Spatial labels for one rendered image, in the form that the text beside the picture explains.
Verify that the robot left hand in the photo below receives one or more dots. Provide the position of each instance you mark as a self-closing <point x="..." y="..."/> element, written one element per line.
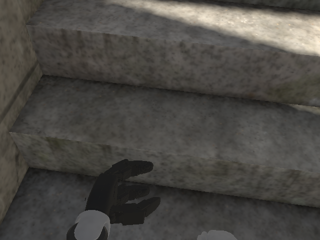
<point x="109" y="198"/>

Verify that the left robot forearm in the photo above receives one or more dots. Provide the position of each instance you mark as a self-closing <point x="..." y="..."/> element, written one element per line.
<point x="90" y="225"/>

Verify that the robot right thigh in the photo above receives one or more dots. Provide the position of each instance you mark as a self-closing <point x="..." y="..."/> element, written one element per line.
<point x="216" y="235"/>

